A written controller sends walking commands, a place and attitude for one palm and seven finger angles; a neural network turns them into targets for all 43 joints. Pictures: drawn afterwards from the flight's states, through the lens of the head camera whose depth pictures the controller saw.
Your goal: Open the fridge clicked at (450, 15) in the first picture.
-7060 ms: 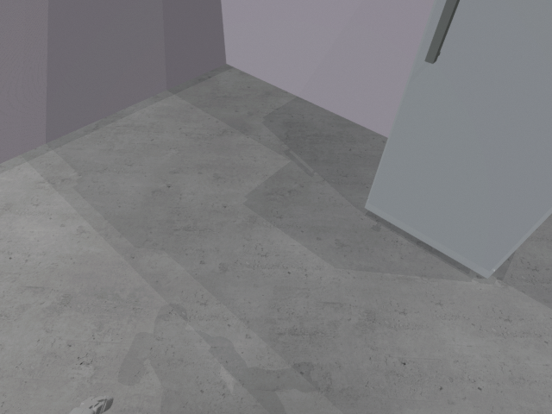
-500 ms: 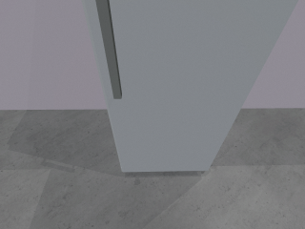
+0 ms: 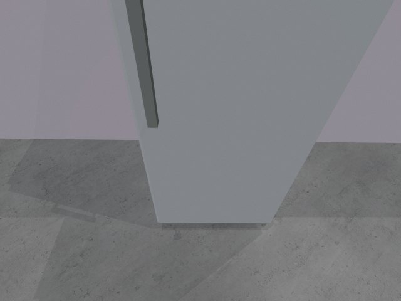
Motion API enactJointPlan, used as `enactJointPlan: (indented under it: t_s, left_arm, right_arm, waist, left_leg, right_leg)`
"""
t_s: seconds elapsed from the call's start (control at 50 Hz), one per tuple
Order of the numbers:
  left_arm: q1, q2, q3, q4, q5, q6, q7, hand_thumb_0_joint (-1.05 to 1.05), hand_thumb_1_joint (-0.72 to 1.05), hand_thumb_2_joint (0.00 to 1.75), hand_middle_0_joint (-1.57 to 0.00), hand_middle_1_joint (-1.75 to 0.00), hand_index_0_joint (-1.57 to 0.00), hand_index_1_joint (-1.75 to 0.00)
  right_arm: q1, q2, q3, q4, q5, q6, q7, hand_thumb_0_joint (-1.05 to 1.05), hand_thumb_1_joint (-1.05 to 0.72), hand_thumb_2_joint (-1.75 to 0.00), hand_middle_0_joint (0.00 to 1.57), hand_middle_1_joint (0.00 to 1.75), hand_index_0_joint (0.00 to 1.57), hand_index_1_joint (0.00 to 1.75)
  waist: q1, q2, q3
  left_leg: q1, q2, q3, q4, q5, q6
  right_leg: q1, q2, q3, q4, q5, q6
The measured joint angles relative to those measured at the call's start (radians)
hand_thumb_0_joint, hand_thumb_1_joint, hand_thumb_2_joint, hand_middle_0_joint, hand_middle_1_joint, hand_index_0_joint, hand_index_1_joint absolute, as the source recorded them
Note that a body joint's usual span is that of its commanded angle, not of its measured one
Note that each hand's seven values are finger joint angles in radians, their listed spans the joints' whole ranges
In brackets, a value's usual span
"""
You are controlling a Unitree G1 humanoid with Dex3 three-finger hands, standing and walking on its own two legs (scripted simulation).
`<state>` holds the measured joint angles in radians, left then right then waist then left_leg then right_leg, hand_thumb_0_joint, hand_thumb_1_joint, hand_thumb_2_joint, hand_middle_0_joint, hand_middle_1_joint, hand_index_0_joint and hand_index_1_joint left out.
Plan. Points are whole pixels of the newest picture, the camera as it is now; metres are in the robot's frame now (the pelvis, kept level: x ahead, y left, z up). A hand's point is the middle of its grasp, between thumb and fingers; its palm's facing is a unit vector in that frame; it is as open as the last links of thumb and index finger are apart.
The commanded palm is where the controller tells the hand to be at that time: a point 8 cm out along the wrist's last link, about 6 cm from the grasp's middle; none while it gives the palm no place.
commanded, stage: look again from close up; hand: left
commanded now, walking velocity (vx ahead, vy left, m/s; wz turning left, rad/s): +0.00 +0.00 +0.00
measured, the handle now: (142, 36) +0.55 +0.17 +0.26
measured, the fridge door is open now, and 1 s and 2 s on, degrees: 0 0 0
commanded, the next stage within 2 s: shuffle to correct the standing spot in 0.32 s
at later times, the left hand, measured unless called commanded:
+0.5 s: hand out of the picture +0.02 +0.18 -0.17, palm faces +0.00 -0.97 -0.22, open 7.4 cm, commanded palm none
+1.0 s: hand out of the picture +0.11 +0.16 -0.18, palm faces +0.03 -0.98 -0.18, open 7.3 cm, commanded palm none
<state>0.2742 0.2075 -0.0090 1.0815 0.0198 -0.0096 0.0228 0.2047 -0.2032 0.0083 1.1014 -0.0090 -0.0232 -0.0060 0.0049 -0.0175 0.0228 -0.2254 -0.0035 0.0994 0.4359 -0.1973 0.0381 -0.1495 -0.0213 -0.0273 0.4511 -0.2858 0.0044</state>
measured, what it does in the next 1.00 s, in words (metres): lifts its right foot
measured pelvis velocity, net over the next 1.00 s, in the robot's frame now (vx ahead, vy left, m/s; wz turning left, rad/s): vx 0.09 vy -0.02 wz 0.03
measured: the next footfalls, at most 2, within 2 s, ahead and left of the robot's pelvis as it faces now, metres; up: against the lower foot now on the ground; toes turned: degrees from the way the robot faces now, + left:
right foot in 1.08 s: +0.23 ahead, -0.15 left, +0.00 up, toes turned -4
left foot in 1.46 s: +0.13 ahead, +0.09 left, +0.00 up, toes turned +7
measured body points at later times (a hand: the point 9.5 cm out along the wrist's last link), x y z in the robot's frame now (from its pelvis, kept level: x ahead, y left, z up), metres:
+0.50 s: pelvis +0.00 -0.01 +0.00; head +0.00 -0.01 +0.45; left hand +0.02 +0.23 -0.15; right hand +0.03 -0.26 -0.15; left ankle +0.03 +0.09 -0.74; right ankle -0.03 -0.12 -0.74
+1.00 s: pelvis +0.09 -0.02 +0.00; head +0.13 -0.01 +0.45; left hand +0.11 +0.21 -0.16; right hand +0.02 -0.21 -0.15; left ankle +0.02 +0.09 -0.74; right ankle +0.13 -0.14 -0.70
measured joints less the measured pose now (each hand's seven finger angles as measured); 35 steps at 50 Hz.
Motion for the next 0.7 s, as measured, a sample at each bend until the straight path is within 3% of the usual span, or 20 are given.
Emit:
enactJointPlan:
  t_s: [0.48,0.7]
  left_arm:
    - [-0.014,0.005,-0.001,0.008,-0.002,-0.004,-0.002,0.01,0.9,0.89,-0.2,-0.3,-0.2,-0.3]
    - [0.096,-0.033,0.02,0.003,0.002,-0.002,-0.011,0.01,0.9,0.9,-0.2,-0.3,-0.2,-0.3]
  right_arm:
    - [0.007,-0.006,0.003,0.027,-0.001,0.001,-0.001,0.0,-0.91,-0.9,0.2,0.3,0.2,0.3]
    - [0.113,0.044,0.0,0.024,-0.012,0.021,0.012,0.0,-0.91,-0.9,0.2,0.3,0.2,0.3]
  waist:
    - [-0.004,0.001,-0.009]
    - [0.003,-0.007,-0.037]
  left_leg:
    - [0.014,0.014,-0.01,-0.027,0.016,-0.02]
    - [-0.049,0.031,-0.041,0.167,-0.12,-0.019]
  right_leg:
    - [0.013,0.016,-0.009,-0.022,0.009,-0.019]
    - [0.016,0.019,-0.057,0.073,-0.103,-0.024]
